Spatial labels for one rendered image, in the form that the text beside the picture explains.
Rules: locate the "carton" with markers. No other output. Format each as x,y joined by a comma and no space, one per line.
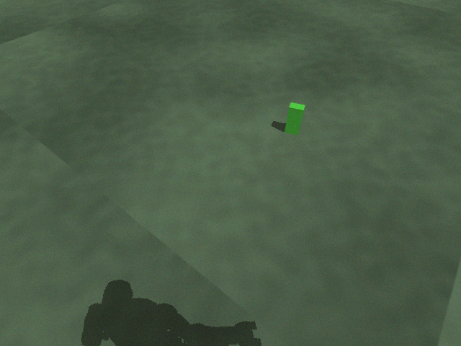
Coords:
294,118

